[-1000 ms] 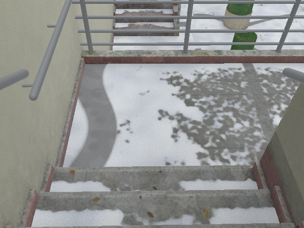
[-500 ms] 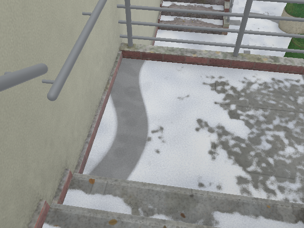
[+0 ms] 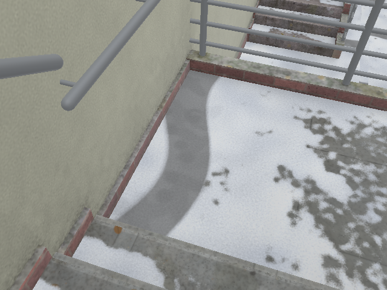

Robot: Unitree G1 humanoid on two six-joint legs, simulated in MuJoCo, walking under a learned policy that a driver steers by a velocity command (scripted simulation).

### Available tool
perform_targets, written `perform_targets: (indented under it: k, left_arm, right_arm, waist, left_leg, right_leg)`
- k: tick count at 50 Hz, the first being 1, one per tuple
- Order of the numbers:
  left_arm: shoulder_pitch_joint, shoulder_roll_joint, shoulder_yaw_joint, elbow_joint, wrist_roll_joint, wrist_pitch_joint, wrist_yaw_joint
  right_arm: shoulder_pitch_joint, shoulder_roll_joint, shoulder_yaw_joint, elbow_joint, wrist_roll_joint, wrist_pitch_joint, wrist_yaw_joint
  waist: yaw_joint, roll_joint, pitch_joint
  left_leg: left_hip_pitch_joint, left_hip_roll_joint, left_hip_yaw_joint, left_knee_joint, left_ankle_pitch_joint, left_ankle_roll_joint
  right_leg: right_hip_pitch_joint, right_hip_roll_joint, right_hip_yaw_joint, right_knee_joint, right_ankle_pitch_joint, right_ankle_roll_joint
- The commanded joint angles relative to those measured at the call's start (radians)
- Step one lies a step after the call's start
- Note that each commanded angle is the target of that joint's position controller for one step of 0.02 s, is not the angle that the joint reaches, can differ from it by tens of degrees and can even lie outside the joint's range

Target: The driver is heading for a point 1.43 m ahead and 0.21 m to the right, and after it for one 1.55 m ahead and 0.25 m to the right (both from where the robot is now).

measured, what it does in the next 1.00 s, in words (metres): climbs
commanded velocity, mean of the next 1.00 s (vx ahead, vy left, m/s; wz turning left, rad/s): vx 0.01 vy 0.00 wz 0.01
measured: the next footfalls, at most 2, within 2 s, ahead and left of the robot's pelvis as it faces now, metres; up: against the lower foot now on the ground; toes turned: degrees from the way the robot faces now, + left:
right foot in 1.04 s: +0.03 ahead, -0.04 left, +0.00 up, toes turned -6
left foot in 1.24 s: +0.13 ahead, +0.15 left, +0.00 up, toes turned -1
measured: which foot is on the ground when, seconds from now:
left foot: down 0.00-1.00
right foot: down 0.00-0.64, up 0.66-1.00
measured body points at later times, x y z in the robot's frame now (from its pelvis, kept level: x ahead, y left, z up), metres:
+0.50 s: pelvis -0.03 +0.04 +0.00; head -0.04 +0.03 +0.45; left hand +0.03 +0.26 -0.14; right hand +0.12 -0.17 -0.13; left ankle +0.01 +0.15 -0.57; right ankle +0.03 -0.06 -0.73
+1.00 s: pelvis +0.01 +0.05 +0.10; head +0.00 +0.05 +0.55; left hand +0.30 +0.20 +0.05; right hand -0.11 -0.13 -0.05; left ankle +0.01 +0.14 -0.57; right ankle +0.03 -0.03 -0.66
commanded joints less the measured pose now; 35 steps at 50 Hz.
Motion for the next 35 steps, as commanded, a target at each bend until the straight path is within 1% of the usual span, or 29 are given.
perform_targets:
  k: [1,2,3,4,5,6,7,8,9,10,11,12,14,16,19,20,21,22,24,25,26,27,29,30,31,32,33,34,35]
  left_arm:
    - [0.129,0.087,0.016,-0.026,0.001,0.001,0.008]
    - [0.133,0.118,0.048,-0.003,-0.071,0.02,0.068]
    - [0.168,0.152,0.052,-0.014,-0.059,0.031,0.091]
    - [0.202,0.176,0.065,-0.011,-0.041,0.038,0.103]
    - [0.206,0.174,0.067,-0.015,-0.028,0.048,0.11]
    - [0.192,0.16,0.066,-0.023,-0.022,0.057,0.112]
    - [0.175,0.127,0.059,-0.032,-0.017,0.064,0.115]
    - [0.155,0.104,0.051,-0.05,-0.015,0.069,0.121]
    - [0.129,0.049,0.029,-0.059,-0.017,0.071,0.127]
    - [0.068,0.03,0.013,-0.076,-0.022,0.075,0.131]
    - [0.03,0.026,0.004,-0.097,-0.033,0.077,0.13]
    - [0.023,0.036,0.001,-0.102,-0.037,0.075,0.131]
    - [0.042,0.06,0.004,-0.088,-0.047,0.078,0.136]
    - [0.062,0.089,0.014,-0.081,-0.04,0.082,0.139]
    - [0.058,0.103,0.024,-0.089,-0.027,0.093,0.142]
    - [0.05,0.106,0.028,-0.093,-0.025,0.094,0.143]
    - [0.038,0.107,0.031,-0.098,-0.025,0.094,0.145]
    - [0.015,0.105,0.033,-0.106,-0.029,0.095,0.144]
    - [-0.038,0.113,0.04,-0.126,-0.029,0.096,0.14]
    - [-0.042,0.132,0.054,-0.135,-0.031,0.094,0.139]
    - [-0.058,0.144,0.061,-0.139,-0.03,0.09,0.14]
    - [-0.085,0.144,0.065,-0.147,-0.031,0.087,0.142]
    - [-0.169,0.148,0.073,-0.175,-0.035,0.09,0.145]
    - [-0.23,0.148,0.075,-0.196,-0.039,0.091,0.146]
    - [-0.322,0.153,0.079,-0.228,-0.039,0.098,0.142]
    - [-0.447,0.163,0.088,-0.254,-0.046,0.104,0.141]
    - [-0.548,0.194,0.112,-0.271,-0.037,0.123,0.133]
    - [-0.52,0.173,0.118,-0.286,-0.038,0.144,0.107]
    - [-0.452,0.126,0.119,-0.276,-0.049,0.146,0.082]
  right_arm:
    - [-0.067,-0.071,0.016,-0.08,0.015,-0.037,0.027]
    - [-0.215,-0.117,-0.05,-0.081,0.042,0.046,-0.09]
    - [-0.216,-0.115,-0.047,-0.099,0.046,0.08,-0.144]
    - [-0.203,-0.078,-0.037,-0.096,0.036,0.098,-0.166]
    - [-0.185,-0.054,-0.03,-0.096,0.029,0.11,-0.173]
    - [-0.175,-0.041,-0.029,-0.094,0.024,0.118,-0.177]
    - [-0.166,-0.037,-0.03,-0.083,0.024,0.122,-0.178]
    - [-0.203,-0.043,-0.029,-0.089,0.027,0.128,-0.179]
    - [-0.213,-0.015,-0.019,-0.069,0.015,0.147,-0.169]
    - [-0.204,-0.008,-0.019,-0.055,0.016,0.161,-0.162]
    - [-0.217,-0.021,-0.025,-0.042,0.015,0.172,-0.156]
    - [-0.23,-0.023,-0.028,-0.031,0.007,0.179,-0.151]
    - [-0.252,-0.021,-0.028,-0.023,-0.002,0.177,-0.146]
    - [-0.28,-0.034,-0.032,-0.026,-0.004,0.168,-0.142]
    - [-0.323,-0.051,-0.039,-0.047,-0.004,0.154,-0.133]
    - [-0.328,-0.048,-0.041,-0.052,-0.004,0.15,-0.13]
    - [-0.327,-0.048,-0.041,-0.057,-0.005,0.147,-0.128]
    - [-0.32,-0.045,-0.041,-0.063,-0.006,0.146,-0.122]
    - [-0.285,-0.049,-0.046,-0.066,-0.007,0.149,-0.117]
    - [-0.283,-0.051,-0.049,-0.081,-0.014,0.153,-0.118]
    - [-0.274,-0.05,-0.05,-0.094,-0.016,0.156,-0.119]
    - [-0.248,-0.046,-0.048,-0.104,-0.015,0.158,-0.121]
    - [-0.2,-0.049,-0.047,-0.123,-0.013,0.156,-0.12]
    - [-0.142,-0.061,-0.049,-0.115,-0.009,0.156,-0.12]
    - [-0.024,-0.069,-0.052,-0.088,0.0,0.157,-0.12]
    - [0.158,-0.081,-0.056,-0.029,-0.004,0.157,-0.12]
    - [0.317,-0.125,-0.058,0.019,-0.03,0.147,-0.126]
    - [0.298,-0.122,-0.03,0.01,-0.058,0.116,-0.145]
    - [0.214,-0.062,-0.001,-0.01,-0.067,0.092,-0.173]
  waist:
    - [0.064,0.05,0.05]
    - [0.086,0.061,-0.033]
    - [0.073,0.066,-0.05]
    - [0.074,0.028,-0.091]
    - [0.06,-0.018,-0.112]
    - [0.041,-0.07,-0.111]
    - [0.025,-0.108,-0.102]
    - [0.029,-0.129,-0.087]
    - [-0.002,-0.034,-0.053]
    - [-0.033,-0.023,-0.026]
    - [-0.04,-0.011,0.0]
    - [-0.036,-0.019,0.009]
    - [-0.024,-0.054,0.028]
    - [0.003,-0.065,0.033]
    - [0.029,-0.076,0.041]
    - [0.03,-0.075,0.036]
    - [0.028,-0.076,0.034]
    - [0.022,-0.086,0.029]
    - [-0.004,-0.086,0.029]
    - [0.001,-0.09,0.021]
    - [-0.011,-0.097,0.026]
    - [-0.029,-0.104,0.026]
    - [-0.07,-0.106,0.012]
    - [-0.111,-0.083,0.005]
    - [-0.182,-0.05,0.001]
    - [-0.305,0.051,0.052]
    - [-0.42,0.274,0.203]
    - [-0.4,0.509,0.351]
    - [-0.302,0.415,0.371]
  left_leg:
    - [-0.167,0.024,-0.079,-0.337,-0.038,0.017]
    - [-0.094,-0.038,0.104,-0.278,-0.001,0.097]
    - [-0.161,-0.068,0.096,-0.133,-0.083,0.127]
    - [-0.194,-0.075,0.085,-0.046,-0.131,0.141]
    - [-0.208,-0.067,0.058,-0.001,-0.142,0.146]
    - [-0.211,-0.062,0.039,0.012,-0.126,0.149]
    - [-0.198,-0.057,0.027,-0.002,-0.103,0.145]
    - [-0.177,-0.06,0.035,-0.008,-0.091,0.139]
    - [-0.125,-0.038,0.002,-0.136,0.127,0.108]
    - [-0.053,-0.044,0.006,-0.183,0.206,0.097]
    - [-0.01,-0.064,0.022,-0.173,0.24,0.095]
    - [0.011,-0.08,0.036,-0.151,0.249,0.096]
    - [-0.001,-0.088,0.062,-0.121,0.238,0.099]
    - [-0.04,-0.092,0.069,-0.071,0.222,0.098]
    - [-0.081,-0.083,0.062,-0.033,0.211,0.088]
    - [-0.076,-0.075,0.057,-0.033,0.209,0.087]
    - [-0.07,-0.071,0.055,-0.034,0.21,0.087]
    - [-0.038,-0.069,0.058,-0.063,0.224,0.087]
    - [0.047,-0.069,0.064,-0.096,0.229,0.101]
    - [0.064,-0.09,0.083,-0.03,0.204,0.105]
    - [0.067,-0.077,0.064,-0.026,0.19,0.11]
    - [0.091,-0.066,0.048,-0.039,0.187,0.112]
    - [0.204,-0.05,0.019,-0.103,0.16,0.121]
    - [0.319,-0.046,0.005,-0.172,0.15,0.124]
    - [0.494,-0.06,0.002,-0.288,0.144,0.129]
    - [0.643,-0.084,-0.001,-0.498,0.183,0.126]
    - [0.548,-0.053,-0.221,-0.91,0.023,0.148]
    - [0.205,0.057,-0.683,-1.375,-0.23,0.187]
    - [0.031,0.053,-0.833,-1.399,-0.348,0.206]
  right_leg:
    - [0.233,-0.144,0.178,-0.174,0.132,0.059]
    - [0.295,-0.228,0.195,-0.072,0.604,-0.024]
    - [0.36,-0.243,0.228,-0.021,0.884,-0.068]
    - [0.42,-0.27,0.263,0.002,0.998,-0.098]
    - [0.425,-0.291,0.298,0.011,1.002,-0.132]
    - [0.389,-0.303,0.318,0.004,0.937,-0.164]
    - [0.335,-0.301,0.323,-0.013,0.83,-0.182]
    - [0.271,-0.301,0.334,-0.042,0.725,-0.195]
    - [0.178,-0.3,0.357,-0.098,0.526,-0.187]
    - [0.069,-0.291,0.349,-0.127,0.382,-0.169]
    - [-0.013,-0.259,0.315,-0.148,0.278,-0.147]
    - [-0.043,-0.242,0.303,-0.152,0.224,-0.133]
    - [-0.046,-0.22,0.292,-0.177,0.07,-0.11]
    - [-0.011,-0.233,0.309,-0.193,-0.019,-0.126]
    - [0.013,-0.265,0.343,-0.227,-0.119,-0.161]
    - [0.011,-0.275,0.35,-0.237,-0.138,-0.169]
    - [0.007,-0.28,0.349,-0.24,-0.146,-0.171]
    - [-0.012,-0.273,0.332,-0.242,-0.176,-0.16]
    - [-0.078,-0.261,0.295,-0.25,-0.176,-0.134]
    - [-0.089,-0.262,0.286,-0.258,-0.153,-0.132]
    - [-0.09,-0.274,0.288,-0.264,-0.149,-0.129]
    - [-0.108,-0.283,0.283,-0.271,-0.158,-0.121]
    - [-0.181,-0.283,0.243,-0.295,-0.161,-0.089]
    - [-0.261,-0.275,0.201,-0.306,-0.156,-0.063]
    - [-0.399,-0.249,0.135,-0.301,-0.208,-0.026]
    - [-0.561,-0.176,0.053,-0.209,-0.342,0.033]
    - [-0.657,-0.023,-0.005,0.068,-0.459,0.076]
    - [-0.58,0.157,0.118,0.316,-0.601,0.075]
    - [-0.475,0.158,0.376,0.451,-0.428,0.056]
Velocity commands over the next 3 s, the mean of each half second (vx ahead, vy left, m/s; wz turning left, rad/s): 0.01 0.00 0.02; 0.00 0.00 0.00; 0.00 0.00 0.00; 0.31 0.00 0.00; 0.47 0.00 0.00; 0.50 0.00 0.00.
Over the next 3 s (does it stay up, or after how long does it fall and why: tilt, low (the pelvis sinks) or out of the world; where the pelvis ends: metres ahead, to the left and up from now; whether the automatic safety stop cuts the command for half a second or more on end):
stays up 0.74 0.04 -0.34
